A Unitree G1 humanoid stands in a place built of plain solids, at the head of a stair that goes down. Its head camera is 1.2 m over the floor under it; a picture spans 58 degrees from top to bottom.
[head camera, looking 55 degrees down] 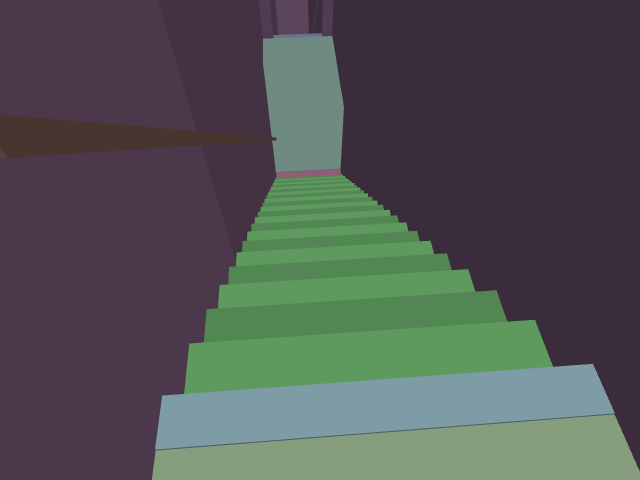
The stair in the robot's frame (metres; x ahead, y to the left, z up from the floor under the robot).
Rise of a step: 0.20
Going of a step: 0.23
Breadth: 1.20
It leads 4 degrees to the left of straight ahead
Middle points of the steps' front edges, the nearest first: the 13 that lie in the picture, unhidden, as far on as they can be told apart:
0.37 -0.17 0.00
0.60 -0.16 -0.20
0.82 -0.14 -0.40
1.05 -0.12 -0.60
1.27 -0.11 -0.81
1.50 -0.09 -1.01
1.73 -0.07 -1.21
1.95 -0.06 -1.41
2.18 -0.04 -1.61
2.40 -0.02 -1.82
2.63 -0.01 -2.02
2.85 0.01 -2.22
3.08 0.03 -2.42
